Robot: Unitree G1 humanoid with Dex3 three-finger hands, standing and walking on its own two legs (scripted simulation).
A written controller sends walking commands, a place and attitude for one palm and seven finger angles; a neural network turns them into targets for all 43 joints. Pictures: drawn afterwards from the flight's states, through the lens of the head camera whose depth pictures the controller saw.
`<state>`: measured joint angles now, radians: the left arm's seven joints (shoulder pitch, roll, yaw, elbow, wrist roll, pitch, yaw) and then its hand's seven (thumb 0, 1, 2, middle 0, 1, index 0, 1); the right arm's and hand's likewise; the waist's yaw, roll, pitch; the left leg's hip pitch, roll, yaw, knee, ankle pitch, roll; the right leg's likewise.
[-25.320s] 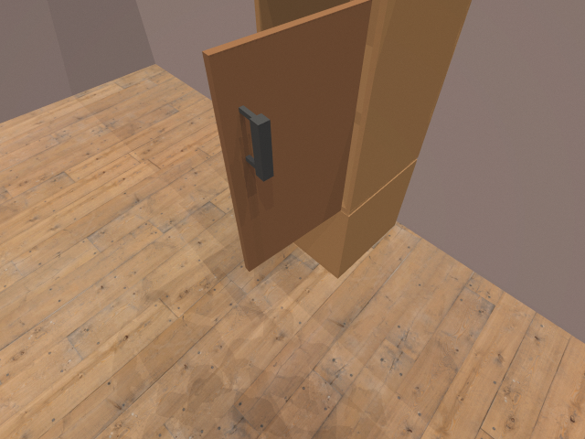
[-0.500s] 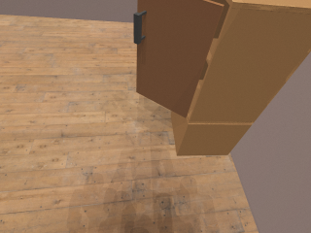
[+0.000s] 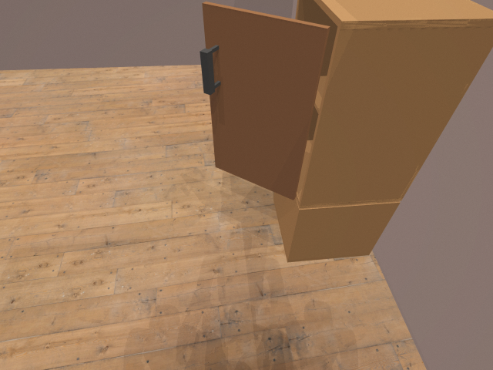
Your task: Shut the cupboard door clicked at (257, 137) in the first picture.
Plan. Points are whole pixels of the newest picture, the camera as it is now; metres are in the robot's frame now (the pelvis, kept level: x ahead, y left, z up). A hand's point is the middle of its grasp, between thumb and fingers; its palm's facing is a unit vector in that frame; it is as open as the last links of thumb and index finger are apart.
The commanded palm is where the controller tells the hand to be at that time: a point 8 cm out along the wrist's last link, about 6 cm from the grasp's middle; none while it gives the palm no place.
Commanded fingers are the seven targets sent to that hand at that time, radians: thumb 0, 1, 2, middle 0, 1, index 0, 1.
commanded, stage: let the arm hang, fingers relaxed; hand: left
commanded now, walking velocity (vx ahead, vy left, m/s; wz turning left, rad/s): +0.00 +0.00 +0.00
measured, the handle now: (212, 69) +0.88 +0.14 +0.08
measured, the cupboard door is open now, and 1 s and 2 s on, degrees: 54 54 54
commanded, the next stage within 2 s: look to check the result in 0.18 s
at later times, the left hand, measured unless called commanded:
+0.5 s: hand out of the picture -0.01 +0.16 -0.17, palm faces +0.02 -0.98 -0.19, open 7.3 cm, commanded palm none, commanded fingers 0.00 0.90 0.90 -0.20 -0.30 -0.20 -0.30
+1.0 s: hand out of the picture +0.02 +0.15 -0.17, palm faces +0.02 -0.98 -0.19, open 7.3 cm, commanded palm none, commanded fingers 0.00 0.90 0.90 -0.20 -0.30 -0.20 -0.30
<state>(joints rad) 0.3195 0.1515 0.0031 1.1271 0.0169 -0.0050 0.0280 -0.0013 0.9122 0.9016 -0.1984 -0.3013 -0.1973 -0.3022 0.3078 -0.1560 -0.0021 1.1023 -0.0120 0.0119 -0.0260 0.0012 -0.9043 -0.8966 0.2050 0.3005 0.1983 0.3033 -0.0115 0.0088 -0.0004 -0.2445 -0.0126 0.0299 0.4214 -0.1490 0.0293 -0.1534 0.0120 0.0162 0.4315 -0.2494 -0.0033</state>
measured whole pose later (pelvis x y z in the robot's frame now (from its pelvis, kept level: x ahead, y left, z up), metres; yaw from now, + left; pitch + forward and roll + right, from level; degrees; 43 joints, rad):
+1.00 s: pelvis +0.03 -0.02 +0.00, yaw +0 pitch -1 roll +0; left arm 0.29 0.14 0.01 1.14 0.01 -0.01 0.03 0.00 0.91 0.90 -0.20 -0.30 -0.20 -0.30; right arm 0.27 -0.16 0.00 1.12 -0.01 0.01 -0.04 0.00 -0.91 -0.90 0.20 0.30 0.20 0.30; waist -0.01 0.00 0.03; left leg -0.20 0.00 0.02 0.40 -0.18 0.01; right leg -0.10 0.03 0.01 0.39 -0.27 -0.02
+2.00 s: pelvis +0.04 -0.06 -0.01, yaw +37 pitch +0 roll +2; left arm 0.25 0.19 0.05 0.89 0.03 0.00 0.03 0.00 0.91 0.90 -0.20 -0.30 -0.20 -0.30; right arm 0.15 -0.25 -0.07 0.91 -0.01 0.08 0.03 0.00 -0.91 -0.90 0.20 0.30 0.19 0.30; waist -0.01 -0.01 0.13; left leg -0.43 0.02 0.04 0.87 -0.44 -0.04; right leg -0.17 -0.12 -0.17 0.56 -0.39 0.00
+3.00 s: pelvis +0.07 +0.01 +0.00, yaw +72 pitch +1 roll -1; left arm 0.23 0.26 0.09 0.93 0.03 0.03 -0.02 0.01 0.91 0.90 -0.20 -0.30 -0.20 -0.30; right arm 0.27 -0.20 -0.03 0.91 -0.03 -0.02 0.00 0.00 -0.90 -0.90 0.21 0.30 0.20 0.30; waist -0.02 -0.04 0.07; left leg -0.20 -0.01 0.03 0.51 -0.31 0.05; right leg -0.52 -0.12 -0.06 1.13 -0.37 0.06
